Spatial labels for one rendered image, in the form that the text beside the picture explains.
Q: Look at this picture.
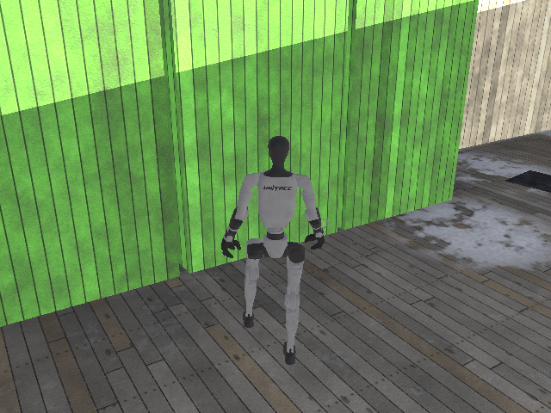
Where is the robot left foot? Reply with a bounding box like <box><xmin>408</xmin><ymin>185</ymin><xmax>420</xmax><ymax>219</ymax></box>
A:
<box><xmin>243</xmin><ymin>311</ymin><xmax>254</xmax><ymax>328</ymax></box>

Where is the robot left upper arm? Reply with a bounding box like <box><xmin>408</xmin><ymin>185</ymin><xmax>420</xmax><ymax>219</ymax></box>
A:
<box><xmin>235</xmin><ymin>173</ymin><xmax>260</xmax><ymax>221</ymax></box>

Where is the robot left thigh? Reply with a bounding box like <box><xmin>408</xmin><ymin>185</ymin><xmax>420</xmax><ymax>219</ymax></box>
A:
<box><xmin>246</xmin><ymin>238</ymin><xmax>264</xmax><ymax>280</ymax></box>

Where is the robot right upper arm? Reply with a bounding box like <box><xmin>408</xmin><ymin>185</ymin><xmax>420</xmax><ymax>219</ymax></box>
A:
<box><xmin>295</xmin><ymin>174</ymin><xmax>319</xmax><ymax>221</ymax></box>

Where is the robot left forearm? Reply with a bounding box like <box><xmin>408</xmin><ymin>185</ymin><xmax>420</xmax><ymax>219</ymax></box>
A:
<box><xmin>224</xmin><ymin>207</ymin><xmax>243</xmax><ymax>242</ymax></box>

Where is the robot left hand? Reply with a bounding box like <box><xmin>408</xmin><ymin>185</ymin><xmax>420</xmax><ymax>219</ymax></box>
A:
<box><xmin>221</xmin><ymin>238</ymin><xmax>241</xmax><ymax>258</ymax></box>

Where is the robot right forearm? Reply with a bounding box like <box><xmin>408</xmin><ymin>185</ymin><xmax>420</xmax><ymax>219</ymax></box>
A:
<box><xmin>309</xmin><ymin>207</ymin><xmax>324</xmax><ymax>237</ymax></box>

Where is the robot right hand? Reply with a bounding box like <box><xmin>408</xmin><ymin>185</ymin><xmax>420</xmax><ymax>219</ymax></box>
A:
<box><xmin>305</xmin><ymin>234</ymin><xmax>325</xmax><ymax>250</ymax></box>

